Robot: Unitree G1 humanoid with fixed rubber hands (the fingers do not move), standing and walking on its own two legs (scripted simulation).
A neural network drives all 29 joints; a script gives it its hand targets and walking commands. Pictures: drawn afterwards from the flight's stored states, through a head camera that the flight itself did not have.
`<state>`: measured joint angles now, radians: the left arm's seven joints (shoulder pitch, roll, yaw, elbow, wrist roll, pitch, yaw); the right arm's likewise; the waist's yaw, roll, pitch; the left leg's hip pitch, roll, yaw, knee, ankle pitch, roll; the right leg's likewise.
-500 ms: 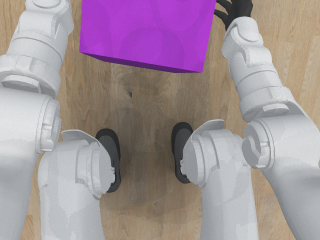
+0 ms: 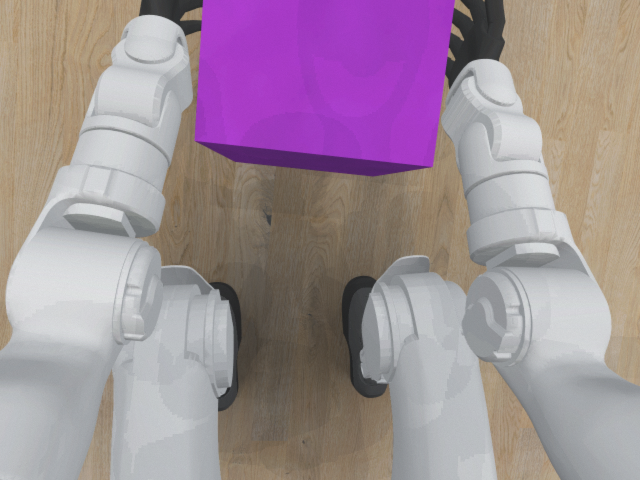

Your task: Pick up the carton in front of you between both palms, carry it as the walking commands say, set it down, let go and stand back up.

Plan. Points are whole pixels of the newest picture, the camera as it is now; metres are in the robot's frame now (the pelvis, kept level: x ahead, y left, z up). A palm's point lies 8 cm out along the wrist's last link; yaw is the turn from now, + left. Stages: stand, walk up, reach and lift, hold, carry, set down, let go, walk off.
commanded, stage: reach and lift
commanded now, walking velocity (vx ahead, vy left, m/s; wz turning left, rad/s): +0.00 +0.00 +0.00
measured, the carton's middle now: (317, 76) +0.53 -0.02 -0.20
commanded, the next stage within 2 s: none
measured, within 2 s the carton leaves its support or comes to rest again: neither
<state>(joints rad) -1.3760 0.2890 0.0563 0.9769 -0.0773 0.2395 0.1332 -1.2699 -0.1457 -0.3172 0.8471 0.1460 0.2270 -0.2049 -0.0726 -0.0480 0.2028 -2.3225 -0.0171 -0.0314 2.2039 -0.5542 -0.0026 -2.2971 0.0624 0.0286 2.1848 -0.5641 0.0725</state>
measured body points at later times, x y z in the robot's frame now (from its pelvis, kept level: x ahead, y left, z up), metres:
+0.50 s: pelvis +0.00 -0.01 +0.12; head +0.26 +0.01 +0.49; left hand +0.51 +0.14 +0.06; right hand +0.49 -0.16 +0.06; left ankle +0.11 +0.12 -0.33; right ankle +0.12 -0.13 -0.33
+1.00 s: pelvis +0.04 +0.00 +0.26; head +0.20 +0.01 +0.68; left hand +0.46 +0.15 +0.22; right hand +0.46 -0.15 +0.22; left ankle +0.11 +0.12 -0.33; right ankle +0.11 -0.13 -0.33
